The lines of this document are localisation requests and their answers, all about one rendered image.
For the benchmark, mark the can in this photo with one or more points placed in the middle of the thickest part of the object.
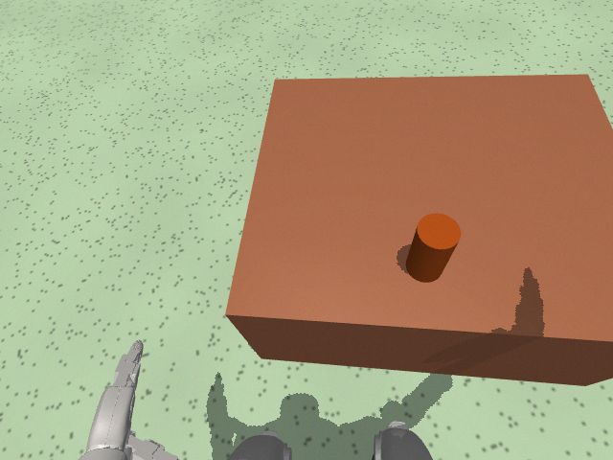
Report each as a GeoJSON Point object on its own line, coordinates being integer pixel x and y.
{"type": "Point", "coordinates": [436, 237]}

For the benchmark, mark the left robot hand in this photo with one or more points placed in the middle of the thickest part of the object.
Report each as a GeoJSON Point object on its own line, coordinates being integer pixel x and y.
{"type": "Point", "coordinates": [112, 422]}

